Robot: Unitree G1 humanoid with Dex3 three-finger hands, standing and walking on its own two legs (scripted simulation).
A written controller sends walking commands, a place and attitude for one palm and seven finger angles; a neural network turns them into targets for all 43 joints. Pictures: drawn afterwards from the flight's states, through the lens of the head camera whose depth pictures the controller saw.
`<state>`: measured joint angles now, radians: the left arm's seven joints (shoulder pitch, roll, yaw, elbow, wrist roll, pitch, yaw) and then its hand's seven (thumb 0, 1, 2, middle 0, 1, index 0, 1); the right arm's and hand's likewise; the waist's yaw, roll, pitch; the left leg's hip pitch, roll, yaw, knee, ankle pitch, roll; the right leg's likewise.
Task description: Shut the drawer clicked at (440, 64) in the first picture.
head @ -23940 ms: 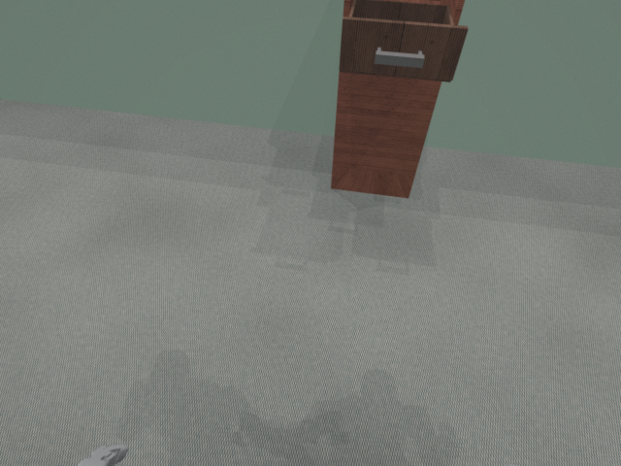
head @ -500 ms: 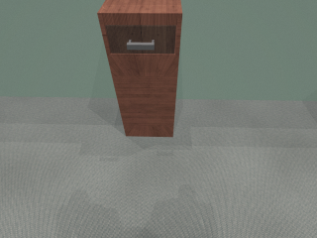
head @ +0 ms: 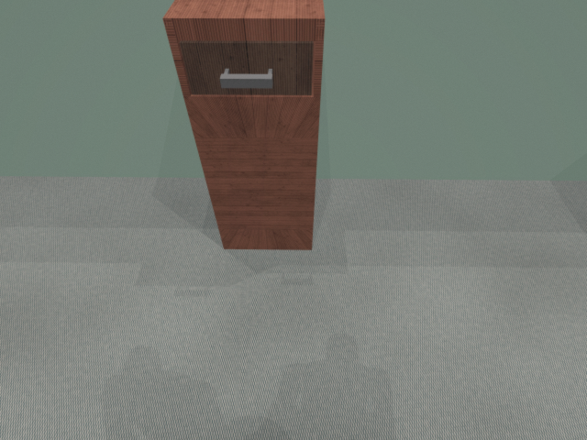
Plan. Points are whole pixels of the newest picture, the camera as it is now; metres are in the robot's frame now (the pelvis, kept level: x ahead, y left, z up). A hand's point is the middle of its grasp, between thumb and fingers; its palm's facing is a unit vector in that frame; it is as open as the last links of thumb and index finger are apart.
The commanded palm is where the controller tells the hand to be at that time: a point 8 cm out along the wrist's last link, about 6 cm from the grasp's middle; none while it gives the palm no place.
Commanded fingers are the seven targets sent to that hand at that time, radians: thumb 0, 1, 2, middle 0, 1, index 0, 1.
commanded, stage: look to check the result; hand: left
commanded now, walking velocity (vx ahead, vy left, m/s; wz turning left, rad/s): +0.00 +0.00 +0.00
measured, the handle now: (247, 76) +0.92 +0.16 +0.03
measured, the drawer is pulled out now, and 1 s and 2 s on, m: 0.00 0.00 0.00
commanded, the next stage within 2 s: stand and wait in 0.38 s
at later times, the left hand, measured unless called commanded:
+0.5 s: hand out of the picture +0.00 +0.14 -0.17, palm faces +0.05 -0.98 -0.19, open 7.4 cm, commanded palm none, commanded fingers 0.00 0.90 0.90 -0.20 -0.30 -0.20 -0.30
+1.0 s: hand out of the picture +0.01 +0.15 -0.17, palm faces +0.04 -0.98 -0.21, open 7.4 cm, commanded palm none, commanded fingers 0.00 0.90 0.90 -0.20 -0.30 -0.20 -0.30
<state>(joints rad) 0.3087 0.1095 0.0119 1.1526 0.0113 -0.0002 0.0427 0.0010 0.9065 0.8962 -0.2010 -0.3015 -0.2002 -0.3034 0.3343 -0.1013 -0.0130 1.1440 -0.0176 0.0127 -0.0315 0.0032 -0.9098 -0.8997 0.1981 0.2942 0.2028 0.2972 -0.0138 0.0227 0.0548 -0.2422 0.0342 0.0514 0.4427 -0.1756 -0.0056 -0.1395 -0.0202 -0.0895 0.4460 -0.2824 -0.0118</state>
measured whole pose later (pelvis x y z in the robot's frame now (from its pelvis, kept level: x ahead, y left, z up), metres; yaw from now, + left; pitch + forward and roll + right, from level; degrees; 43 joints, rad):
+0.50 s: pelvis +0.02 -0.02 +0.00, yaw +0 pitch -2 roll +0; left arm 0.30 0.11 0.01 1.15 0.01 -0.01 0.04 0.00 0.91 0.90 -0.20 -0.30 -0.20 -0.30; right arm 0.28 -0.13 -0.01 1.14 -0.02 0.01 -0.04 0.01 -0.91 -0.90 0.20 0.29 0.20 0.30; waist -0.01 0.02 0.05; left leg -0.21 0.06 0.04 0.43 -0.19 -0.03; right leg -0.10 0.01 -0.10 0.42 -0.30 -0.04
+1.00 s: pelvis +0.02 -0.02 +0.00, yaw +0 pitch -2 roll +0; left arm 0.29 0.13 0.02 1.15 0.01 -0.01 0.04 0.00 0.91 0.90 -0.20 -0.30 -0.20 -0.30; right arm 0.28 -0.13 -0.01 1.15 -0.02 0.01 -0.04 0.00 -0.91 -0.90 0.20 0.29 0.20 0.30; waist -0.01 0.02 0.06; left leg -0.19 0.06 0.04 0.42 -0.20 -0.04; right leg -0.07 0.01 -0.10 0.39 -0.29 -0.04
